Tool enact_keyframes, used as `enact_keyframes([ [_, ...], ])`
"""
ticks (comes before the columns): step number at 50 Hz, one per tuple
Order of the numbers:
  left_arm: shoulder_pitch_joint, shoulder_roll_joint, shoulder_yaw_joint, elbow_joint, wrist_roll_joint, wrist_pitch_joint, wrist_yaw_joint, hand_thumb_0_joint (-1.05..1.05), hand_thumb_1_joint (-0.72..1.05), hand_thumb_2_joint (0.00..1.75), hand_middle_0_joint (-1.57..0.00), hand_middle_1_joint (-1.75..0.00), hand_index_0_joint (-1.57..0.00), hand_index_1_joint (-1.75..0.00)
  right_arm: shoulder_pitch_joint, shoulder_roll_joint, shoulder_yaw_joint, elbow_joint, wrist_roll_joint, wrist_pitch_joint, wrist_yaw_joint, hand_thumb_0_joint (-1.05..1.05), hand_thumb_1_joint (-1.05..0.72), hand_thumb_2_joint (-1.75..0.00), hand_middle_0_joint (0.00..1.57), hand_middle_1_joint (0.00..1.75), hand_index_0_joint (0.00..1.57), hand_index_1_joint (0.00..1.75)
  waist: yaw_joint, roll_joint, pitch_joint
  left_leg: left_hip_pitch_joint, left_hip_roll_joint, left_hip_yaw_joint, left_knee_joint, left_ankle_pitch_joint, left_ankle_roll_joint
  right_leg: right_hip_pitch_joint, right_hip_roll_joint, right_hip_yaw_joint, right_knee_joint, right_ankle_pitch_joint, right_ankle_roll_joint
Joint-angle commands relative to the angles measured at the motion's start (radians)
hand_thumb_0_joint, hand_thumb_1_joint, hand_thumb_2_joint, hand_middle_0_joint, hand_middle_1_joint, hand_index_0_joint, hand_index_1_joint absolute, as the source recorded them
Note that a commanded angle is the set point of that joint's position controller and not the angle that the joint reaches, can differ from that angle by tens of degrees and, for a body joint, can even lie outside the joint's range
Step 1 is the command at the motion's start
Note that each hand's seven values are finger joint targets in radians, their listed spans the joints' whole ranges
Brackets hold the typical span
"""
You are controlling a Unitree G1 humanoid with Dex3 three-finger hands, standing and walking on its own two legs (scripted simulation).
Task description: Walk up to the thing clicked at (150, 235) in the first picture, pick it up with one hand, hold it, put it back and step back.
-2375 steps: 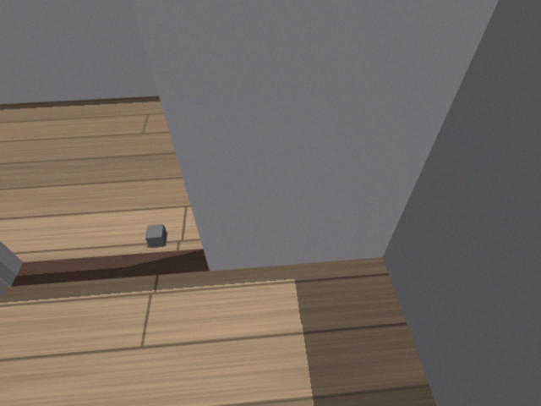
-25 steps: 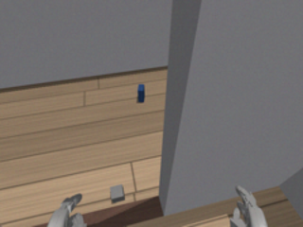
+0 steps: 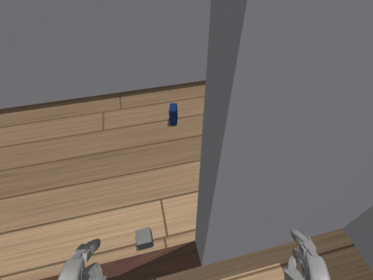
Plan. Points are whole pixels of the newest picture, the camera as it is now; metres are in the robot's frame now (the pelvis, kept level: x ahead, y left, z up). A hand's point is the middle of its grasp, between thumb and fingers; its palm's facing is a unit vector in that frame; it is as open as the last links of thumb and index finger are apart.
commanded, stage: home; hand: left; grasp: from above
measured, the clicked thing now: (144, 238) +0.46 +0.22 -0.68
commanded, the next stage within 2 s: stand in 0.36 s
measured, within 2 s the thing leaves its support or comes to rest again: neither
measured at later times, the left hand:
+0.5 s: hand out of the picture +0.17 +0.18 -0.05, palm faces +0.02 -0.96 -0.26, open 7.4 cm
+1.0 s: hand out of the picture +0.04 +0.23 -0.11, palm faces +0.02 -0.95 -0.32, open 7.4 cm
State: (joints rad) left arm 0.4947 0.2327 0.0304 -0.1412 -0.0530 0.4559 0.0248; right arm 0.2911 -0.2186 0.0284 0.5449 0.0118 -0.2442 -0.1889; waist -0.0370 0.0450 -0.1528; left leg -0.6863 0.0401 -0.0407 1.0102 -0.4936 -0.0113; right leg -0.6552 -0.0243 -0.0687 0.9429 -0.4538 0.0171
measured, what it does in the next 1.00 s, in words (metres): rises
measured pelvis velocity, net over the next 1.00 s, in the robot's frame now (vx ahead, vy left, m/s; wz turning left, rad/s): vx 0.00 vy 0.00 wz -0.01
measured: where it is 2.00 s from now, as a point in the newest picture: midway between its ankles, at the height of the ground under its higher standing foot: outside the picture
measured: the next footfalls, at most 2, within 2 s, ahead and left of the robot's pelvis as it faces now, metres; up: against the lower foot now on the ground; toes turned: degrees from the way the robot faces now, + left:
none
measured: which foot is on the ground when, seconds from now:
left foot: down 0.00-1.00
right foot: down 0.00-1.00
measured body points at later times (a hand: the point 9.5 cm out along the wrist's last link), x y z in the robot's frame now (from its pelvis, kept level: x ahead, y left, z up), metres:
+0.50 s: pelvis +0.00 +0.00 +0.00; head +0.02 +0.00 +0.45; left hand +0.17 +0.23 -0.03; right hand +0.16 -0.25 -0.07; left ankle +0.01 +0.12 -0.68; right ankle +0.01 -0.13 -0.68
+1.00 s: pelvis +0.00 +0.00 +0.06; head +0.00 +0.00 +0.51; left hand +0.04 +0.28 -0.08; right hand +0.06 -0.27 -0.08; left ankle +0.01 +0.12 -0.68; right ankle +0.01 -0.13 -0.68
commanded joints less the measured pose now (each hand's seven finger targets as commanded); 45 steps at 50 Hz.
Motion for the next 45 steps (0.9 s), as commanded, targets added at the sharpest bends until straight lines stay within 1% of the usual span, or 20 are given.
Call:
enact_keyframes([
  [1, -0.011, 0.112, 0.068, -0.197, 0.002, -0.052, 0.007, 0.0, 0.9, 0.9, -0.2, -0.3, -0.2, -0.3, -0.068, -0.13, -0.055, -0.158, -0.005, -0.062, -0.012, 0.0, -0.9, -0.9, 0.2, 0.3, 0.2, 0.3, 0.0, -0.005, -0.108, 0.085, -0.035, -0.001, -0.169, 0.211, 0.023, 0.076, 0.042, -0.008, -0.15, 0.169, -0.017],
  [6, -0.022, 0.083, 0.038, -0.184, 0.004, -0.053, 0.004, 0.0, 0.9, 0.9, -0.2, -0.3, -0.2, -0.3, -0.063, -0.118, -0.049, -0.148, -0.006, -0.061, -0.011, 0.0, -0.9, -0.9, 0.2, 0.3, 0.2, 0.3, -0.007, 0.01, -0.087, 0.083, -0.034, -0.004, -0.172, 0.207, 0.02, 0.056, 0.042, -0.007, -0.148, 0.165, -0.017],
  [7, -0.02, 0.11, 0.071, -0.199, 0.002, -0.052, 0.007, 0.0, 0.9, 0.9, -0.2, -0.3, -0.2, -0.3, -0.064, -0.126, -0.055, -0.156, -0.006, -0.06, -0.012, 0.0, -0.9, -0.9, 0.2, 0.3, 0.2, 0.3, 0.003, 0.007, -0.112, 0.094, -0.035, 0.0, -0.163, 0.23, 0.021, 0.074, 0.039, -0.006, -0.149, 0.188, -0.016],
  [9, -0.02, 0.094, 0.048, -0.183, 0.002, -0.051, 0.005, 0.0, 0.9, 0.9, -0.2, -0.3, -0.2, -0.3, -0.065, -0.119, -0.049, -0.15, -0.005, -0.059, -0.011, 0.0, -0.9, -0.9, 0.2, 0.3, 0.2, 0.3, -0.003, -0.012, -0.077, 0.072, -0.037, -0.001, -0.166, 0.208, 0.023, 0.064, 0.04, -0.008, -0.154, 0.17, -0.014],
  [10, -0.021, 0.125, 0.078, -0.201, 0.005, -0.053, 0.009, 0.0, 0.9, 0.9, -0.2, -0.3, -0.2, -0.3, -0.071, -0.127, -0.053, -0.159, -0.005, -0.059, -0.011, 0.0, -0.9, -0.9, 0.2, 0.3, 0.2, 0.3, 0.004, 0.002, -0.079, 0.071, -0.038, 0.005, -0.165, 0.201, 0.024, 0.064, 0.038, -0.003, -0.155, 0.166, -0.015],
  [18, -0.02, 0.109, 0.054, -0.199, 0.008, -0.048, 0.008, 0.0, 0.9, 0.9, -0.2, -0.3, -0.2, -0.3, -0.069, -0.125, -0.053, -0.159, -0.004, -0.056, -0.011, 0.0, -0.9, -0.9, 0.2, 0.3, 0.2, 0.3, 0.001, 0.01, -0.08, 0.074, -0.037, 0.002, -0.166, 0.201, 0.022, 0.059, 0.039, -0.005, -0.153, 0.164, -0.017],
  [19, -0.002, 0.078, 0.037, -0.166, 0.004, -0.047, 0.005, 0.0, 0.9, 0.9, -0.2, -0.3, -0.2, -0.3, -0.061, -0.119, -0.05, -0.151, -0.005, -0.055, -0.008, 0.0, -0.9, -0.9, 0.2, 0.3, 0.2, 0.3, -0.007, 0.001, -0.08, 0.08, -0.036, -0.001, -0.169, 0.208, 0.021, 0.062, 0.042, -0.008, -0.148, 0.167, -0.017],
  [20, -0.019, 0.118, 0.073, -0.21, 0.004, -0.05, 0.009, 0.0, 0.9, 0.9, -0.2, -0.3, -0.2, -0.3, -0.067, -0.127, -0.055, -0.162, -0.004, -0.056, -0.01, 0.0, -0.9, -0.9, 0.2, 0.3, 0.2, 0.3, 0.005, 0.014, -0.093, 0.086, -0.033, 0.0, -0.169, 0.212, 0.021, 0.063, 0.042, -0.007, -0.148, 0.168, -0.017],
  [22, -0.012, 0.106, 0.056, -0.194, 0.004, -0.049, 0.007, 0.0, 0.9, 0.9, -0.2, -0.3, -0.2, -0.3, -0.069, -0.127, -0.053, -0.157, -0.003, -0.056, -0.01, 0.0, -0.9, -0.9, 0.2, 0.3, 0.2, 0.3, -0.002, 0.003, -0.086, 0.088, -0.032, -0.003, -0.167, 0.235, 0.02, 0.065, 0.043, -0.011, -0.143, 0.187, -0.018],
  [23, -0.302, 0.176, 0.059, 0.156, 0.113, -0.261, 0.043, 0.0, 0.9, 0.9, -0.2, -0.3, -0.2, -0.3, -0.13, -0.243, -0.092, 0.093, -0.128, 0.057, 0.049, 0.0, -0.9, -0.9, 0.2, 0.3, 0.2, 0.3, 0.072, -0.027, 0.134, 0.154, 0.034, -0.059, -0.256, 0.44, 0.069, 0.197, -0.026, 0.069, -0.151, 0.208, -0.059],
  [24, -0.19, 0.19, 0.076, 0.33, 0.12, -0.328, 0.036, 0.0, 0.9, 0.9, -0.2, -0.3, -0.2, -0.3, -0.135, -0.251, -0.109, 0.101, -0.128, 0.103, 0.084, 0.0, -0.9, -0.9, 0.2, 0.3, 0.2, 0.3, 0.081, -0.084, 0.061, 0.194, 0.021, -0.021, -0.245, 0.446, 0.076, 0.248, -0.038, 0.112, -0.192, 0.214, -0.092],
  [25, -0.187, 0.196, 0.071, 0.378, 0.124, -0.361, 0.03, 0.0, 0.9, 0.9, -0.2, -0.3, -0.2, -0.3, -0.12, -0.263, -0.115, 0.07, -0.133, 0.128, 0.102, 0.0, -0.9, -0.9, 0.2, 0.3, 0.2, 0.3, 0.055, -0.088, 0.051, 0.205, 0.01, -0.034, -0.236, 0.395, 0.076, 0.226, -0.036, 0.134, -0.211, 0.222, -0.106],
  [26, -0.194, 0.214, 0.059, 0.428, 0.126, -0.385, 0.026, 0.0, 0.9, 0.9, -0.2, -0.3, -0.2, -0.3, -0.128, -0.261, -0.112, 0.081, -0.125, 0.138, 0.119, 0.0, -0.9, -0.9, 0.2, 0.3, 0.2, 0.3, 0.061, -0.073, 0.033, 0.235, 0.0, -0.024, -0.253, 0.329, 0.074, 0.264, -0.057, 0.155, -0.23, 0.214, -0.105],
  [27, -0.232, 0.217, 0.058, 0.466, 0.127, -0.403, 0.02, 0.0, 0.9, 0.9, -0.2, -0.3, -0.2, -0.3, -0.118, -0.23, -0.108, 0.115, -0.097, 0.142, 0.138, 0.0, -0.9, -0.9, 0.2, 0.3, 0.2, 0.3, 0.053, -0.067, 0.016, 0.267, -0.008, -0.011, -0.271, 0.311, 0.071, 0.288, -0.072, 0.161, -0.228, 0.248, -0.096],
  [28, -0.252, 0.208, 0.058, 0.511, 0.119, -0.405, 0.014, 0.0, 0.9, 0.9, -0.2, -0.3, -0.2, -0.3, -0.13, -0.216, -0.104, 0.133, -0.078, 0.148, 0.154, 0.0, -0.9, -0.9, 0.2, 0.3, 0.2, 0.3, 0.064, -0.088, 0.033, 0.274, -0.018, -0.006, -0.29, 0.253, 0.069, 0.279, -0.076, 0.157, -0.264, 0.205, -0.086],
  [30, -0.282, 0.204, 0.061, 0.595, 0.107, -0.413, 0.013, 0.0, 0.9, 0.9, -0.2, -0.3, -0.2, -0.3, -0.153, -0.216, -0.112, 0.149, -0.065, 0.154, 0.169, 0.0, -0.9, -0.9, 0.2, 0.3, 0.2, 0.3, 0.071, -0.071, 0.038, 0.298, -0.003, -0.028, -0.331, 0.246, 0.065, 0.287, -0.067, 0.135, -0.28, 0.173, -0.068],
  [35, -0.315, 0.195, 0.057, 0.805, 0.106, -0.451, 0.015, 0.0, 0.9, 0.9, -0.2, -0.3, -0.2, -0.3, -0.159, -0.222, -0.115, 0.245, -0.07, 0.185, 0.171, 0.0, -0.9, -0.9, 0.2, 0.3, 0.2, 0.3, 0.064, -0.02, 0.09, 0.342, 0.025, -0.054, -0.443, 0.227, 0.064, 0.347, -0.064, 0.112, -0.359, 0.206, -0.043],
  [41, -0.323, 0.203, 0.053, 0.977, 0.094, -0.471, 0.017, 0.0, 0.9, 0.9, -0.2, -0.3, -0.2, -0.3, -0.134, -0.227, -0.108, 0.338, -0.059, 0.204, 0.158, 0.0, -0.9, -0.9, 0.2, 0.3, 0.2, 0.3, 0.052, -0.031, 0.108, 0.435, 0.039, -0.055, -0.53, 0.373, 0.05, 0.444, -0.075, 0.109, -0.446, 0.356, -0.041],
  [43, -0.314, 0.206, 0.051, 1.029, 0.09, -0.469, 0.02, 0.0, 0.9, 0.9, -0.2, -0.3, -0.2, -0.3, -0.141, -0.234, -0.107, 0.365, -0.057, 0.21, 0.156, 0.0, -0.9, -0.9, 0.2, 0.3, 0.2, 0.3, 0.058, -0.012, 0.141, 0.436, 0.04, -0.057, -0.575, 0.314, 0.047, 0.465, -0.075, 0.111, -0.491, 0.315, -0.036],
  [45, -0.315, 0.216, 0.052, 1.068, 0.089, -0.471, 0.02, 0.0, 0.9, 0.9, -0.2, -0.3, -0.2, -0.3, -0.137, -0.241, -0.107, 0.391, -0.052, 0.213, 0.153, 0.0, -0.9, -0.9, 0.2, 0.3, 0.2, 0.3, 0.055, -0.027, 0.128, 0.486, 0.045, -0.049, -0.588, 0.351, 0.047, 0.483, -0.084, 0.117, -0.518, 0.345, -0.038],
])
